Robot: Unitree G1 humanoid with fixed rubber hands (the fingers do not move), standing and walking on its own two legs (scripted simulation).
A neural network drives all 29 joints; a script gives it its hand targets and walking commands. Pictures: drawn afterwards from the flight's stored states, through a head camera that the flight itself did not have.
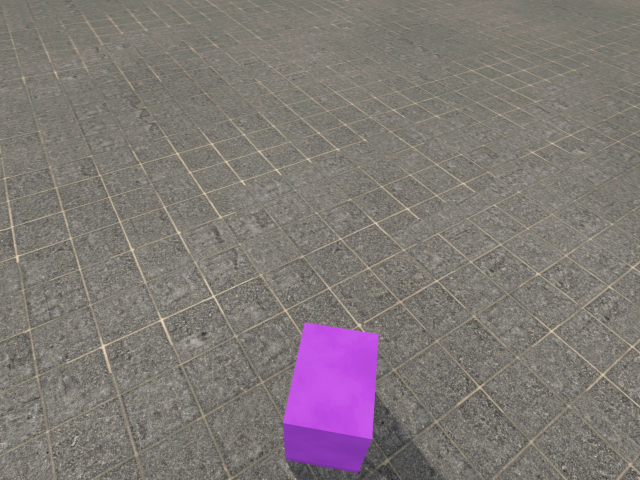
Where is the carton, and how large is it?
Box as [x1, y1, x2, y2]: [283, 322, 378, 472]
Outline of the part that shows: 305,322 283,420 285,457 286,459 357,472 371,440 378,334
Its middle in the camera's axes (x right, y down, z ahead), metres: +0.03 +0.45 +1.10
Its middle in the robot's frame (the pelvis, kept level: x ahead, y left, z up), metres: +0.50 -0.03 -0.63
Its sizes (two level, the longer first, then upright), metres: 0.275 0.209 0.295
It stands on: the floor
